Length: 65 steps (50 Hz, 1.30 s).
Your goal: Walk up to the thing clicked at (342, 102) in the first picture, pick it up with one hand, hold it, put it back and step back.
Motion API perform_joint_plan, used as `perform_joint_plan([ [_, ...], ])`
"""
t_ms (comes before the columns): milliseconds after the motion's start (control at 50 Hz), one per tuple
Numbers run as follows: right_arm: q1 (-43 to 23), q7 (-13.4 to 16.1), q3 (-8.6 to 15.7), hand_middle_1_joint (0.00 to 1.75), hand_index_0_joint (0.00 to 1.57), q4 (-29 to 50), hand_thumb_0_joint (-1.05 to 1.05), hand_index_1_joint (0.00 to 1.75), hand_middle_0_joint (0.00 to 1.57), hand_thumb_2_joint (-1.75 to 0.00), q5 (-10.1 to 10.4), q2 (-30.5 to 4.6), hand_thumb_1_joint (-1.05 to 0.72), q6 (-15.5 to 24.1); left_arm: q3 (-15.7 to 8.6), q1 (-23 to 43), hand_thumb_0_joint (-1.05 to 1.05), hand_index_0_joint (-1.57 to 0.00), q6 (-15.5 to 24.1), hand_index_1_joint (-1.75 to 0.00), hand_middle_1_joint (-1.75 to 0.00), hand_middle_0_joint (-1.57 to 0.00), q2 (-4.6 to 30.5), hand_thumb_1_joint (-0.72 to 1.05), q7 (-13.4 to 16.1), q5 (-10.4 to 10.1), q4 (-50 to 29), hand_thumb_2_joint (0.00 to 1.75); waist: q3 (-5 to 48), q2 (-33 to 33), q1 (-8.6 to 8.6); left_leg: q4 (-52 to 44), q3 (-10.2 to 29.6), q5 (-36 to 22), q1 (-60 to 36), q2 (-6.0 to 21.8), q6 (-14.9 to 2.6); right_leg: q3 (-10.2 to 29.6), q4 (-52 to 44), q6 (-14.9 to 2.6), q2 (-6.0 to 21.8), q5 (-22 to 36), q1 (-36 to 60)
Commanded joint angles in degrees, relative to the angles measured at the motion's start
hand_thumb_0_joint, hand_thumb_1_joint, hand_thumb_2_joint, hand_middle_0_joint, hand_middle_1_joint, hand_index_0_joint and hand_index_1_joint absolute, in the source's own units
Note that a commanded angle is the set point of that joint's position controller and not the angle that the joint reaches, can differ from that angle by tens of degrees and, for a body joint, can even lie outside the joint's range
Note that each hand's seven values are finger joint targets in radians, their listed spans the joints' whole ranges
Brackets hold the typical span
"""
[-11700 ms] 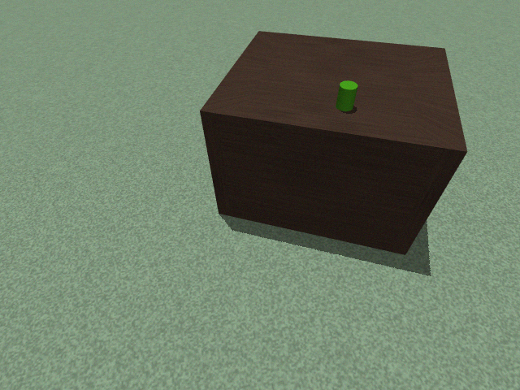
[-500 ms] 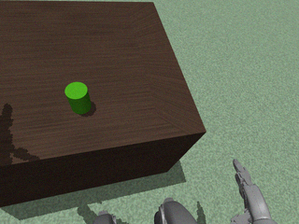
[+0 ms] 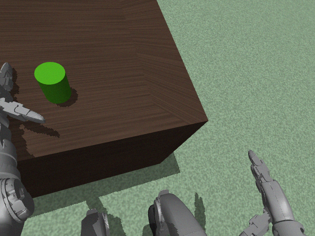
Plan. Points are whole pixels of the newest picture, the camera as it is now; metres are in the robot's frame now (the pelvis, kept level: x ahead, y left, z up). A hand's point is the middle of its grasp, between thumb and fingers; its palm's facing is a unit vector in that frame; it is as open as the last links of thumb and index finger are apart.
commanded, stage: close in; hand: left
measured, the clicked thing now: (54, 84) +0.53 +0.17 -0.02
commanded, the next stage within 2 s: rest palm in 0.42 s
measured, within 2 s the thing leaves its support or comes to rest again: leaves its support in 1.92 s
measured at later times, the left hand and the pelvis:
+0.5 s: hand (49, 83) +0.52 +0.17 +0.00, palm faces +0.08 -1.00 +0.03, open 17.7 cm; pelvis -0.02 -0.01 -0.02, yaw +0 degrees
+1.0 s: hand (54, 79) +0.52 +0.16 +0.00, palm faces +0.09 -1.00 +0.02, open 16.0 cm; pelvis +0.00 +0.00 -0.01, yaw +0 degrees
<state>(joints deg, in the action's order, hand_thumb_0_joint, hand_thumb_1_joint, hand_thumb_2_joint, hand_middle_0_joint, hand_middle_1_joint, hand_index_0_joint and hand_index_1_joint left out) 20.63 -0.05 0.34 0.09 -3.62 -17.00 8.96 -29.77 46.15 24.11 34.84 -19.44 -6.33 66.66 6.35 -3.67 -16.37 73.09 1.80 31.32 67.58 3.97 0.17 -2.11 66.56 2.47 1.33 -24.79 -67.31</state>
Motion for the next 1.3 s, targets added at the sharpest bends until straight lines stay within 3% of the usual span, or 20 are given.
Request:
perform_joint_plan([
  [0, 2.3, -0.4, 6.5, 0.05, 0.05, 13.5, 0.00, 0.05, 0.05, -0.05, -1.0, -9.0, 0.54, 1.7, -2.7, 30.1, 0.00, -0.05, 8.6, -0.04, -0.04, -0.05, 20.2, -0.58, 5.3, 1.5, -17.6, 0.03, 40.4, 25.3, 1.75, -5.2, 2.1, -34.0, -28.7, -1.9, 1.51, -0.6, -1.1, -4.45, -2.2, 20.7, 12.9],
  [20, 3.8, -0.8, 6.2, 0.05, 0.05, 11.7, 0.00, 0.05, 0.05, -0.05, -1.1, -7.9, 0.53, 1.1, 0.5, 30.5, 0.00, -0.05, 8.6, -0.04, -0.04, -0.05, 15.4, -0.57, 5.8, 1.8, -15.2, 0.03, 38.8, 25.9, 1.41, -5.5, 2.3, -31.9, -28.1, -2.0, 1.71, -0.8, -0.8, -4.62, -2.4, 18.8, 11.0],
  [120, 3.0, -1.2, 7.6, 0.05, 0.05, 14.1, 0.00, 0.05, 0.05, -0.05, -1.6, -8.9, 0.53, -1.2, 0.2, 29.0, 0.00, -0.06, 6.9, -0.01, -0.02, -0.06, 18.3, -0.57, 9.1, 5.3, -14.5, 0.00, 40.9, 27.4, 1.47, -5.3, 1.6, -24.6, -24.0, -2.1, 1.31, -0.4, -0.3, -4.62, -2.4, 15.2, 12.2],
  [140, 3.7, -1.2, 7.4, 0.05, 0.05, 12.8, 0.00, 0.05, 0.05, -0.05, -1.6, -8.3, 0.53, -1.7, 1.9, 27.1, 0.00, -0.07, 6.1, 0.00, -0.01, -0.06, 15.0, -0.58, 9.2, 5.5, -11.2, 0.00, 39.0, 26.2, 0.77, -5.3, 1.6, -24.1, -22.4, -2.0, 1.19, -0.5, -0.4, -4.56, -2.5, 15.1, 11.7],
  [200, 2.7, -1.1, 8.5, 0.05, 0.05, 13.2, 0.00, 0.05, 0.05, -0.05, -0.8, -8.2, 0.54, -2.3, 3.5, 25.4, 0.00, -0.06, 4.7, 0.00, -0.01, -0.04, 9.7, -0.56, 9.5, 4.3, -5.5, 0.00, 32.2, 18.4, -1.11, -5.8, 1.8, -15.8, -14.6, -1.8, 0.21, -0.4, -1.7, -4.05, -2.8, 10.4, 10.4],
  [260, -0.4, -0.7, 8.1, 0.05, 0.05, 18.8, 0.00, 0.05, 0.05, -0.05, -0.2, -8.6, 0.55, -1.9, 1.1, 27.0, 0.00, -0.06, 4.7, 0.00, -0.01, -0.03, 12.8, -0.54, 10.6, 3.4, -7.4, 0.00, 30.4, 11.3, -0.94, -6.6, 1.4, -6.5, -8.2, -2.2, -1.07, 1.3, -4.1, -2.76, -2.2, 4.2, 14.1],
  [380, 5.0, -0.4, 9.4, 0.05, 0.05, 20.7, 0.00, 0.05, 0.05, -0.05, 0.4, -9.0, 0.55, -1.9, 3.8, 27.7, 0.00, -0.06, 6.2, 0.00, -0.03, -0.03, 8.8, -0.61, 11.5, 3.6, -5.6, 0.00, 31.2, 9.8, -3.41, -6.7, 1.3, -6.6, -9.8, -2.6, -1.29, 1.2, -3.8, -2.74, -2.4, 5.0, 12.9],
  [400, 6.6, -0.5, 8.8, 0.05, 0.05, 19.7, 0.00, 0.05, 0.05, -0.05, 0.4, -8.5, 0.55, -2.2, 3.0, 29.6, 0.00, -0.06, 6.7, 0.00, -0.02, -0.03, 11.0, -0.61, 11.9, 3.8, -9.0, 0.00, 32.4, 11.1, -2.71, -6.5, 1.2, -7.3, -10.5, -2.8, -1.17, 1.0, -3.5, -2.75, -2.2, 5.6, 13.5],
  [560, 4.3, -0.8, 9.0, 0.05, 0.05, 15.3, 0.00, 0.05, 0.05, -0.06, -0.2, -7.6, 0.52, -2.7, 6.6, 34.9, 0.00, -0.07, 7.6, 0.00, 0.00, -0.08, 6.6, -0.61, 14.1, 4.1, -14.3, 0.00, 34.2, 22.9, -0.85, -5.9, 1.6, -16.5, -21.5, -2.5, 0.84, -0.6, -1.0, -4.28, -2.5, 10.0, 6.6],
  [580, 3.8, -0.9, 8.9, 0.05, 0.05, 15.7, 0.00, 0.05, 0.05, -0.06, -0.3, -7.5, 0.52, -2.9, 7.9, 31.3, 0.00, -0.07, 7.0, 0.00, 0.00, -0.08, 3.6, -0.61, 14.2, 4.2, -10.3, 0.00, 34.0, 22.6, -0.88, -6.0, 2.0, -18.9, -22.5, -2.3, 1.04, -0.9, -0.9, -4.35, -2.5, 11.1, 6.4],
  [620, 3.8, -1.2, 9.0, 0.05, 0.05, 14.5, 0.00, 0.05, 0.05, -0.06, -0.7, -7.5, 0.52, -3.3, 6.3, 30.4, 0.00, -0.07, 7.4, 0.00, 0.00, -0.09, 6.7, -0.61, 15.1, 5.4, -12.6, 0.00, 35.2, 23.5, 0.30, -5.1, 1.8, -21.8, -23.5, -2.3, 1.13, -0.9, -0.4, -4.41, -2.6, 12.8, 7.0],
  [660, 3.8, -1.7, 9.0, 0.05, 0.05, 14.5, 0.00, 0.05, 0.05, -0.06, -0.9, -7.2, 0.53, -3.8, 7.7, 27.1, 0.00, -0.07, 7.3, 0.00, 0.00, -0.09, 2.7, -0.60, 15.6, 5.3, -11.8, 0.00, 35.9, 22.8, 0.29, -4.8, 1.7, -25.1, -22.8, -2.2, 1.10, -1.1, 0.0, -4.46, -2.6, 15.6, 8.7],
  [700, 3.3, -1.8, 9.5, 0.05, 0.05, 16.0, 0.00, 0.05, 0.05, -0.05, -0.8, -7.6, 0.53, -4.2, 6.8, 24.4, 0.00, -0.23, 7.2, -0.08, -0.09, -0.24, 2.8, -0.56, 16.1, 5.2, -11.7, 0.00, 36.9, 19.9, 0.53, -4.7, 1.7, -25.7, -21.6, -2.3, 0.84, -1.2, 0.0, -4.28, -2.8, 17.0, 11.6],
  [800, 4.4, -1.6, 9.8, 0.05, 0.05, 16.1, 0.00, 0.05, 0.05, -0.05, -0.2, -7.7, 0.52, -5.2, 4.8, 27.3, 0.00, -0.41, 7.6, -0.22, -0.24, -0.39, 4.7, -0.59, 16.9, 4.1, -15.6, 0.06, 36.5, 15.9, -0.20, -5.8, 1.8, -24.1, -18.9, -2.1, 0.43, -0.8, -0.5, -3.92, -2.9, 17.8, 14.4],
  [940, 5.7, -2.0, 8.4, 0.05, 0.05, 17.0, 0.00, 0.05, 0.05, -0.05, 0.0, -6.8, 0.51, -5.2, 7.9, 21.6, 0.00, -0.54, 7.5, -0.33, -0.35, -0.53, -1.5, -0.54, 15.0, 4.2, -7.3, 0.14, 31.1, 11.4, -1.81, -5.2, 1.1, -21.5, -16.4, -2.5, -0.33, -0.2, -1.6, -3.52, -2.7, 17.3, 12.7],
  [1080, 5.2, -2.0, 9.7, 0.05, 0.05, 17.8, 0.00, 0.05, 0.05, -0.05, -0.2, -8.0, 0.51, -5.9, 5.2, 27.4, 0.00, -0.62, 9.0, -0.44, -0.45, -0.60, 5.3, -0.50, 16.5, 3.9, -16.9, 0.25, 35.4, 18.9, 0.92, -7.1, 1.2, -22.1, -22.3, -2.7, 0.86, -0.2, -1.6, -3.92, -2.5, 15.5, 14.2],
  [1120, 3.9, -2.0, 8.7, 0.05, 0.05, 19.4, 0.00, 0.05, 0.05, -0.05, -0.1, -7.0, 0.51, -5.7, 5.7, 30.9, 0.00, -0.67, 9.5, -0.50, -0.51, -0.67, 4.4, -0.46, 16.6, 3.7, -20.0, 0.31, 36.5, 18.5, 0.24, -7.1, 1.3, -21.2, -23.0, -2.5, 0.69, -0.2, -2.0, -3.85, -2.5, 15.1, 14.8],
  [1180, 3.5, -1.9, 8.1, 0.05, 0.05, 16.2, 0.00, 0.05, 0.05, -0.05, -0.4, -6.1, 0.50, -5.8, 7.7, 26.2, 0.00, -0.74, 8.6, -0.58, -0.58, -0.73, 0.1, -0.41, 16.5, 4.8, -8.5, 0.38, 29.2, 14.4, -1.34, -6.9, 0.9, -17.0, -17.0, -2.6, -0.02, 0.1, -2.9, -3.47, -2.4, 13.3, 13.0],
  [1240, 3.6, -1.9, 7.6, 0.05, 0.05, 17.6, 0.00, 0.05, 0.05, -0.05, -0.7, -7.2, 0.51, -5.9, 5.1, 26.8, 0.00, -0.81, 8.8, -0.62, -0.64, -0.79, 6.6, -0.37, 16.5, 5.8, -8.4, 0.41, 32.4, 15.0, -0.90, -6.8, 0.5, -17.7, -16.6, -2.8, -0.16, 0.6, -3.0, -3.28, -2.2, 14.7, 15.9],
  [1280, 4.0, -2.1, 7.6, 0.05, 0.05, 20.5, 0.00, 0.05, 0.05, -0.05, -0.5, -7.1, 0.51, -6.2, 6.6, 27.9, 0.00, -0.85, 8.4, -0.67, -0.69, -0.83, 3.8, -0.32, 15.9, 5.3, -7.8, 0.46, 34.5, 14.7, -1.39, -7.0, 0.7, -18.7, -18.6, -2.8, -0.03, 0.2, -3.0, -3.34, -2.3, 15.2, 16.4],
])
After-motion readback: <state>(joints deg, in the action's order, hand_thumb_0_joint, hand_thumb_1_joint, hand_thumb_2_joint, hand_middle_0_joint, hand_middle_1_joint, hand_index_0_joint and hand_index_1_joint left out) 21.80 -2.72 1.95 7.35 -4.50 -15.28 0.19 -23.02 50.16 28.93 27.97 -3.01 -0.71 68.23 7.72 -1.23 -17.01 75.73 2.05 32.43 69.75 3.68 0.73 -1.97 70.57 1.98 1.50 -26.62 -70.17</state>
